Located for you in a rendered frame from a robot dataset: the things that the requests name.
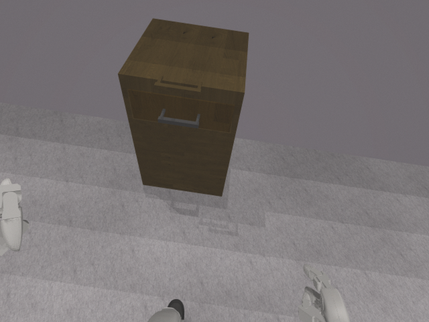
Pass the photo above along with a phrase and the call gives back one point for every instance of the robot left shin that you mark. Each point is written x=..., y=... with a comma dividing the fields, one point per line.
x=170, y=309

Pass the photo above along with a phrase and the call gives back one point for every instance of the handle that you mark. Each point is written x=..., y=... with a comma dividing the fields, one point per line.
x=177, y=89
x=180, y=122

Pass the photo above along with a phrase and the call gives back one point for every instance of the drawer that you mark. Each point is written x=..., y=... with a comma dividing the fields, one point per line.
x=213, y=115

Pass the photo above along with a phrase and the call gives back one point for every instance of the robot left foot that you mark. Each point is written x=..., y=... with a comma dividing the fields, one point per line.
x=177, y=305

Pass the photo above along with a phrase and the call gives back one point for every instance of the cabinet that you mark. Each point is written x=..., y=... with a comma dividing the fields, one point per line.
x=211, y=59

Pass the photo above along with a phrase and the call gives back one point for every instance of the left robot hand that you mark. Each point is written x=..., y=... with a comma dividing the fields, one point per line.
x=12, y=226

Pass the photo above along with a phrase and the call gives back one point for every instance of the right robot hand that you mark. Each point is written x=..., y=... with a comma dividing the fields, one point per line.
x=328, y=305

